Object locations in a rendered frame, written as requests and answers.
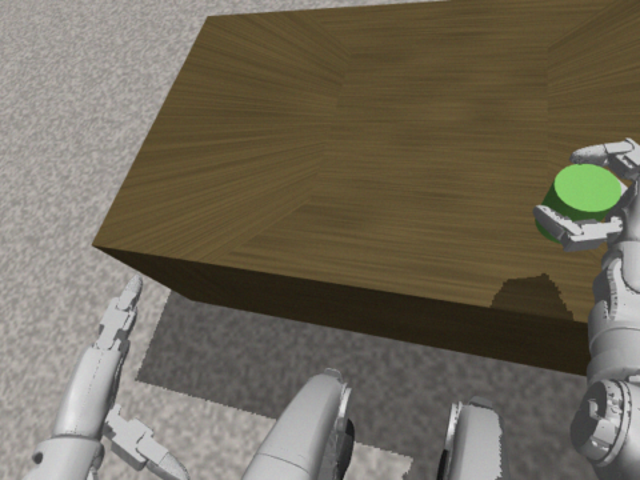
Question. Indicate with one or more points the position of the right robot arm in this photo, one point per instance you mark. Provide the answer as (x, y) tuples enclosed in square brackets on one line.
[(606, 428)]

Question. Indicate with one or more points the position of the right robot hand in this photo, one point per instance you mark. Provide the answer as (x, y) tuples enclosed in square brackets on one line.
[(622, 223)]

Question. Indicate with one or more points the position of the left robot foot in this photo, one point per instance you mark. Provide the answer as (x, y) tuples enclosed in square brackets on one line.
[(346, 451)]

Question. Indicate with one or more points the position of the left robot hand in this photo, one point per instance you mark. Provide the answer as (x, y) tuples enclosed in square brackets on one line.
[(88, 407)]

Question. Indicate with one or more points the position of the left robot arm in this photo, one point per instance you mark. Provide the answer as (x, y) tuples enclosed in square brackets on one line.
[(67, 457)]

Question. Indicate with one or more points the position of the can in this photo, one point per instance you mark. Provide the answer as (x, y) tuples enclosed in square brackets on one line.
[(581, 191)]

